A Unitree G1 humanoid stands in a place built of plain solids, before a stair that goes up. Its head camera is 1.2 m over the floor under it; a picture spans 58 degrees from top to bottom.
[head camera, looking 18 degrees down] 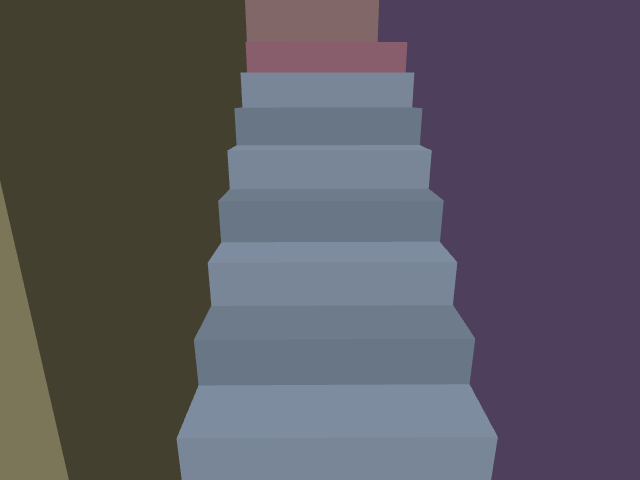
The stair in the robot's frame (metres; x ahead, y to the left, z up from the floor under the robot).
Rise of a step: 0.17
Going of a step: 0.23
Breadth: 0.87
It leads straight ahead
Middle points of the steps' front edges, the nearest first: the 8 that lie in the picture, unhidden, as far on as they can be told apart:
0.95 -0.05 0.33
1.17 -0.05 0.50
1.40 -0.04 0.66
1.63 -0.04 0.83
1.86 -0.04 1.00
2.08 -0.04 1.16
2.31 -0.04 1.33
2.54 -0.04 1.49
